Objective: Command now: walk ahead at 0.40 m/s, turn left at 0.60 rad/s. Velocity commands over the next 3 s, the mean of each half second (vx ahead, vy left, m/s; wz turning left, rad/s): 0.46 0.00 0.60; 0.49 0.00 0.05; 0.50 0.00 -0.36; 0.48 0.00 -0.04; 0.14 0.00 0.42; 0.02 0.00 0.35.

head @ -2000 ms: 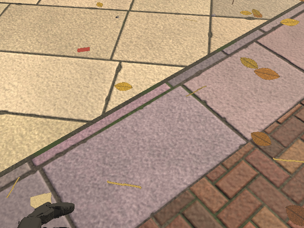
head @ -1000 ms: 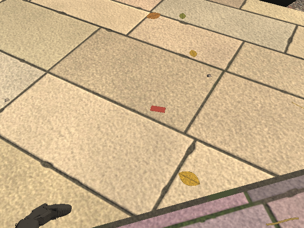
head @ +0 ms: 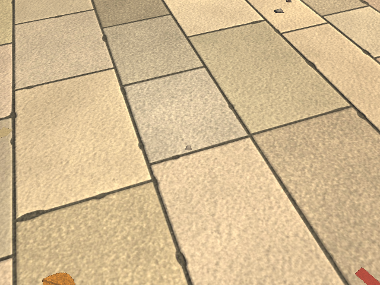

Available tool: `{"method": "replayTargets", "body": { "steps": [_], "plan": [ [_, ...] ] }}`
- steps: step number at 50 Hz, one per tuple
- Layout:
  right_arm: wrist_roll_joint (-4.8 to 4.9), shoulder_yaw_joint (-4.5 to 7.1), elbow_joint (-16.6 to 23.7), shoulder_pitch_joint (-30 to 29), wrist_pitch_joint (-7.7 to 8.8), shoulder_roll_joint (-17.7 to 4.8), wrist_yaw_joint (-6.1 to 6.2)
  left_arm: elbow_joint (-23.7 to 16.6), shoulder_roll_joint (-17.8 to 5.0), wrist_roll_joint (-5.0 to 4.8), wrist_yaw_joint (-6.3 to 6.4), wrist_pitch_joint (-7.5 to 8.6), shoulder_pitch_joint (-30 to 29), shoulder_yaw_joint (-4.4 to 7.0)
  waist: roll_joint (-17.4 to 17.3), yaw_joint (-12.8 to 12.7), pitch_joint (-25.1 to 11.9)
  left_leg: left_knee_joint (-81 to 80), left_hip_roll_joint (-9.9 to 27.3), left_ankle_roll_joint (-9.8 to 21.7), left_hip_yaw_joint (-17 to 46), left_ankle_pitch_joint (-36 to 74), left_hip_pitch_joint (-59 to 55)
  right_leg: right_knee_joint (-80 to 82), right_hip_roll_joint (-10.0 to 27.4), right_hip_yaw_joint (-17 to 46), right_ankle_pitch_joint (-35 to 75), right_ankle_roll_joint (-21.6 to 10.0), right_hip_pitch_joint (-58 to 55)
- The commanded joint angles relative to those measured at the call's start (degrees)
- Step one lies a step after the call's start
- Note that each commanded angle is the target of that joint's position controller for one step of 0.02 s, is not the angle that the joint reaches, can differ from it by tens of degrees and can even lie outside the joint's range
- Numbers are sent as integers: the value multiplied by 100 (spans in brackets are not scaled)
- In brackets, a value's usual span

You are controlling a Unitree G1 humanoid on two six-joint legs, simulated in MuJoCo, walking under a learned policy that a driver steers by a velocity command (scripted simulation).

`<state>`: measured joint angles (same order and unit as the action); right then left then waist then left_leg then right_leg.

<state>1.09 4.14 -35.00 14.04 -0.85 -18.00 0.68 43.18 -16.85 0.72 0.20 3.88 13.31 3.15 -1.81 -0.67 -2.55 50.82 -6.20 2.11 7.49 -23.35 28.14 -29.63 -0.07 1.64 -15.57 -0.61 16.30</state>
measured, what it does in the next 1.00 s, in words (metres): walks ahead, turning left: left foot, then right foot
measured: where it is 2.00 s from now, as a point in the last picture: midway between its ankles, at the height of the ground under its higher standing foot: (151, 171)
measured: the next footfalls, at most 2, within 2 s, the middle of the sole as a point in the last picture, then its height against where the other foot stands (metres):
left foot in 0.40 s outside the picture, level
right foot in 0.92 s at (180, 248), level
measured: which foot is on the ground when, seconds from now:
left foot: up 0.00-0.38, down 0.40-0.94, up 0.96-1.00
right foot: down 0.00-0.42, up 0.44-0.90, down 0.92-1.00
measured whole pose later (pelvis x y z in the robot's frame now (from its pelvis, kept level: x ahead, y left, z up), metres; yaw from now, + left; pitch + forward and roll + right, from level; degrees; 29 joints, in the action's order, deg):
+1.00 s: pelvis +0.52 +0.14 -0.01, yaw +17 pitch +2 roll +0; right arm 0.3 2.8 -45.1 18.1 3.6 -17.4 -0.2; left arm 39.3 -17.0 -0.9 -2.8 4.7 9.0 2.6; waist -0.4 1.0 2.4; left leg 61.4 -2.3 1.1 2.9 -25.5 12.5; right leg -33.4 -3.7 -0.7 -8.5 -4.7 26.9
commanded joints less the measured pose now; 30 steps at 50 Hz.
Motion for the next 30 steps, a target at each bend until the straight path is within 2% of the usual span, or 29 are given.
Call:
{"method": "replayTargets", "body": {
  "steps": [1,4,7,11,14,16,17,18,19,20,21,22,23,24,25,26,27,30],
  "plan": [
    [-47,228,470,-239,150,-728,-33,-328,-770,-68,82,63,38,212,1062,-92,567,1172,604,-203,98,459,2351,1882,1705,2165,-1694,-721,-1507],
    [-13,161,474,-389,189,-405,-104,-241,-696,13,120,109,288,169,948,-204,596,1495,748,-336,-145,1261,2152,2040,1447,1036,-360,-665,-1301],
    [15,119,552,-673,194,-289,-137,-138,-731,33,105,113,527,181,867,-342,645,1047,851,-436,-222,1706,2163,2093,1437,433,392,-746,-1418],
    [22,26,681,-1198,229,-103,-277,-4,-916,-20,89,66,662,224,866,-519,804,-203,972,-434,-579,2151,1740,2101,1456,-244,1046,-723,-1489],
    [50,-36,793,-1571,262,-10,-404,150,-1053,-113,76,22,854,270,767,-614,990,-923,973,-244,-871,1995,1455,2085,1610,-521,1282,-704,-1703],
    [56,-20,840,-1619,268,-68,-462,220,-1151,-187,57,-22,869,308,785,-513,981,-1287,861,-25,-1075,1631,1088,1859,1692,-728,2140,-633,-1896],
    [34,26,839,-1517,264,-166,-472,235,-1239,-215,61,-42,833,336,861,-370,834,-1416,692,116,-1227,1390,676,1525,1692,-890,3351,-576,-1967],
    [2,106,789,-1233,246,-320,-461,248,-1349,-243,82,-63,823,373,970,-145,535,-1476,457,263,-1396,1149,86,952,1675,-1051,4738,-514,-2031],
    [5,244,596,-468,222,-555,-432,246,-1384,-266,107,-90,766,380,920,336,53,-1763,211,472,-1499,1300,-996,-49,1578,-1249,5633,-403,-1874],
    [37,436,316,539,171,-881,-335,202,-1272,-249,131,-67,809,331,716,835,-494,-1993,117,703,-1295,1610,-2622,-1350,1381,-1365,5314,-216,-1047],
    [92,551,167,1125,111,-1392,-198,-39,-684,9,101,-1,1002,141,-471,798,-1079,-2011,1408,1249,789,1237,-4699,-3341,913,-1288,1284,67,1108],
    [96,520,340,992,212,-1657,-211,-355,-414,3,52,201,1017,-19,-1306,503,-2120,-3058,2610,2244,4022,66,-5534,-4880,-96,-173,-1817,249,2497],
    [20,367,282,999,294,-1119,-247,-468,-969,-221,-1,343,299,139,-579,853,-1724,-3376,2453,1904,3513,28,-5240,-5089,228,436,-1359,176,3087],
    [-2,296,192,818,357,-920,-243,-598,-950,-313,-17,428,-3,114,-494,731,-914,-3394,2232,1700,2678,451,-4430,-4799,427,310,-886,62,3200],
    [-3,235,194,404,386,-763,-233,-505,-858,-209,21,452,47,96,23,420,-461,-3426,1981,1509,2007,1044,-3508,-4294,677,278,-474,59,2874],
    [-49,163,235,71,406,-562,-224,-430,-883,-94,32,411,149,133,-31,192,-226,-3515,1787,1424,1543,1667,-2843,-3877,831,281,-220,98,2483],
    [-115,123,274,-129,417,-484,-207,-368,-863,-72,2,336,295,140,-176,18,-113,-3674,1674,1413,1311,2042,-2374,-3748,908,280,-53,134,2150],
    [-95,115,55,-150,509,-522,-159,-312,-638,-16,-26,171,339,95,-128,-105,105,-3962,1573,1487,759,2851,-1663,-3201,873,91,303,371,1930]
  ]
}}
Over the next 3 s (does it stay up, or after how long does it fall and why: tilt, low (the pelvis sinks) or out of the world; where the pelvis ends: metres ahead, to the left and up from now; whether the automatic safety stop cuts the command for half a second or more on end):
stays up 1.24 0.24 0.00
